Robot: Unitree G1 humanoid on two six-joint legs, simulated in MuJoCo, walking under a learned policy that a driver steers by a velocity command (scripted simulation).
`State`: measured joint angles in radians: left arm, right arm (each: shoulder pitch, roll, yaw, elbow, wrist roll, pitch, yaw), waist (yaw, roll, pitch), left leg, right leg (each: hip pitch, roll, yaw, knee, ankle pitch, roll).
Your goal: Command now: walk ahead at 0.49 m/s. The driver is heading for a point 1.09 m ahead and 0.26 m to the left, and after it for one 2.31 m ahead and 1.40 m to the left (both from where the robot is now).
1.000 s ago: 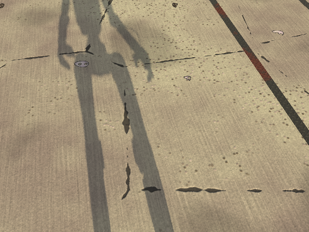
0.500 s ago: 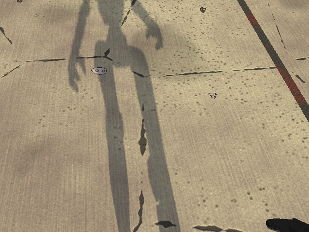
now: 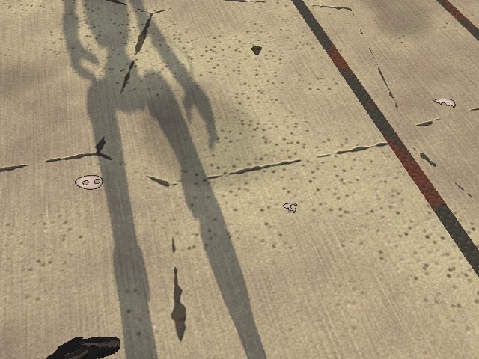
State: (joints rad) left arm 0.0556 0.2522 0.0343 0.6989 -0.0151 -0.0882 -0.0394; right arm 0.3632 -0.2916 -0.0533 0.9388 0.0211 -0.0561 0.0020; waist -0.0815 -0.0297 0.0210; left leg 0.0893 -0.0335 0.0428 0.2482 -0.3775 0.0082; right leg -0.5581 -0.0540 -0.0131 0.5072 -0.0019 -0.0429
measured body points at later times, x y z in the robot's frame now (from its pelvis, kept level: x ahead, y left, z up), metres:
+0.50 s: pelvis +0.28 -0.01 +0.01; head +0.31 +0.00 +0.45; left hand +0.28 +0.28 -0.12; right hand +0.50 -0.22 -0.10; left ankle +0.44 +0.15 -0.70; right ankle +0.16 -0.12 -0.73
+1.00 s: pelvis +0.53 +0.07 +0.01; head +0.56 +0.10 +0.45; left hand +0.62 +0.38 -0.09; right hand +0.74 -0.16 -0.10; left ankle +0.44 +0.13 -0.73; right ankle +0.72 +0.01 -0.71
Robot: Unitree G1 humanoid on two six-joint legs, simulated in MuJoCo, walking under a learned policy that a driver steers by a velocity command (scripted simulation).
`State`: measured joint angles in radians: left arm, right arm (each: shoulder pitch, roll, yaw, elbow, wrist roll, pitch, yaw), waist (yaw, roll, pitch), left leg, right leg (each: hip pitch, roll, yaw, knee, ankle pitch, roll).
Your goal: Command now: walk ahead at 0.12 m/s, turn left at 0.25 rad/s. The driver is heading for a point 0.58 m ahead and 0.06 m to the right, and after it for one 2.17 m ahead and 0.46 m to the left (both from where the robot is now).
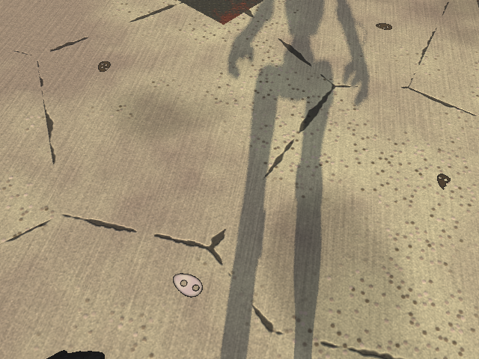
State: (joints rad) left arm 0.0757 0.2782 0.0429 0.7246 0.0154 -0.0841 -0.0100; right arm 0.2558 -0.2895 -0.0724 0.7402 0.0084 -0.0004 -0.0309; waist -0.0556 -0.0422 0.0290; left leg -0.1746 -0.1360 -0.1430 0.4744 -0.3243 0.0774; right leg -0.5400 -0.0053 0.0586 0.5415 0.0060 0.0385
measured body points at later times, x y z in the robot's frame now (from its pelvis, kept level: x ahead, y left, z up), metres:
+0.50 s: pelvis +0.11 -0.01 +0.01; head +0.12 +0.01 +0.46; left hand +0.27 +0.26 -0.10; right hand +0.12 -0.28 -0.11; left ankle +0.05 +0.12 -0.73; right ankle +0.16 -0.13 -0.69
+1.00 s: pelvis +0.30 -0.05 +0.01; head +0.33 -0.05 +0.46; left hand +0.35 +0.23 -0.12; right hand +0.47 -0.30 -0.10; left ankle +0.43 +0.10 -0.70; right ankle +0.26 -0.14 -0.73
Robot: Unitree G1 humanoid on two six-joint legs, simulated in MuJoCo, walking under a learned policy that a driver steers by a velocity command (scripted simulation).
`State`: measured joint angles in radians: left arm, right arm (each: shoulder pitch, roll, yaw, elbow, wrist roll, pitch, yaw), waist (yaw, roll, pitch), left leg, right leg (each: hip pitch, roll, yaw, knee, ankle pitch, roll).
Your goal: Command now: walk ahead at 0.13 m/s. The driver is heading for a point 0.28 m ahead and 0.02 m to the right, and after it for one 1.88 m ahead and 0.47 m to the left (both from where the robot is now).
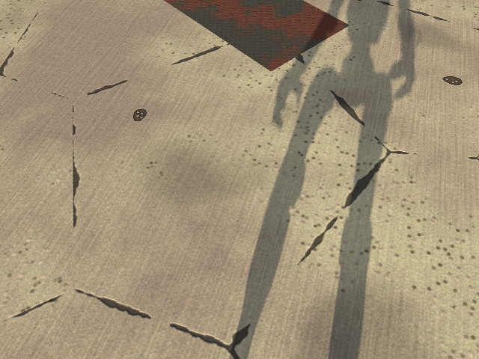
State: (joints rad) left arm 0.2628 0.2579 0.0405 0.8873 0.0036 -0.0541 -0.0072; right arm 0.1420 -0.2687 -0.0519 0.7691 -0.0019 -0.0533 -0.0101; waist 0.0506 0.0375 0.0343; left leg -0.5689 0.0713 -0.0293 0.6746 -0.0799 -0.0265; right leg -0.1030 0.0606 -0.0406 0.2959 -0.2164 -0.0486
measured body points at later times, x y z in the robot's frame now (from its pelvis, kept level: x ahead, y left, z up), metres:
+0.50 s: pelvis +0.09 +0.02 -0.01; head +0.10 +0.01 +0.44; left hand +0.13 +0.28 -0.15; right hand +0.22 -0.23 -0.14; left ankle +0.14 +0.13 -0.74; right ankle +0.04 -0.11 -0.74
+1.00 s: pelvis +0.10 +0.00 -0.01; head +0.11 +0.00 +0.44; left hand +0.11 +0.25 -0.16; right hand +0.19 -0.25 -0.15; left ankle +0.14 +0.13 -0.74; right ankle +0.04 -0.11 -0.74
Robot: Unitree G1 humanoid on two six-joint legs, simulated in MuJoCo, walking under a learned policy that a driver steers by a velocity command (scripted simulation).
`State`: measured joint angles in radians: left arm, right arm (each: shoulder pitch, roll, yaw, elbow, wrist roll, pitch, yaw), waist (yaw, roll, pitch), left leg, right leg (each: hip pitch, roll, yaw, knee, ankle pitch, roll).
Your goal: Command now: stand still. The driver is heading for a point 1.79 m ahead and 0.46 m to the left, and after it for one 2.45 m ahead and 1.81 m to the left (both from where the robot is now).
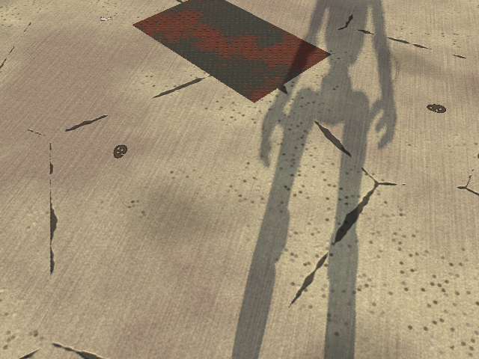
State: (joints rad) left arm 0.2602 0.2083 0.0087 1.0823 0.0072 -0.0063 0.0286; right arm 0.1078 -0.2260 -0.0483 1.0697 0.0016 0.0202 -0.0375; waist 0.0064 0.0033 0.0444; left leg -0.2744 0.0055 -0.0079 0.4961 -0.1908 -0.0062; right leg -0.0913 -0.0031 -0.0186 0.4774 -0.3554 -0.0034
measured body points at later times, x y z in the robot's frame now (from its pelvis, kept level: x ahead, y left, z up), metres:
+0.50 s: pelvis +0.00 +0.00 +0.00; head +0.01 +0.00 +0.45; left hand -0.03 +0.23 -0.15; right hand +0.05 -0.25 -0.15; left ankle +0.05 +0.12 -0.74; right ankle -0.06 -0.11 -0.74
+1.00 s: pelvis +0.01 +0.00 +0.00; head +0.01 +0.00 +0.45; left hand -0.04 +0.23 -0.16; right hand +0.04 -0.25 -0.16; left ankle +0.05 +0.12 -0.73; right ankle -0.06 -0.11 -0.74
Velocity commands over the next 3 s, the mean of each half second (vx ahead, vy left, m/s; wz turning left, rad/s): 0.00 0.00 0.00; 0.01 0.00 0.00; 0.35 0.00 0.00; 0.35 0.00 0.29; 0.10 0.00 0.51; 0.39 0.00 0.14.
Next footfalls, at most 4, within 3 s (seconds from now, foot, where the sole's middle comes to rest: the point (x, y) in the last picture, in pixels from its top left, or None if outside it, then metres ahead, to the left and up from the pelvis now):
1.66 right None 0.49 -0.11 -0.77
2.16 left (206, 338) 0.57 0.13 -0.77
2.62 right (281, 316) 0.64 -0.08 -0.77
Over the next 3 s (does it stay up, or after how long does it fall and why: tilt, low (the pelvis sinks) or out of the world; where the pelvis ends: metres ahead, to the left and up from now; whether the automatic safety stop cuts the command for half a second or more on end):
stays up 0.67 0.09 0.00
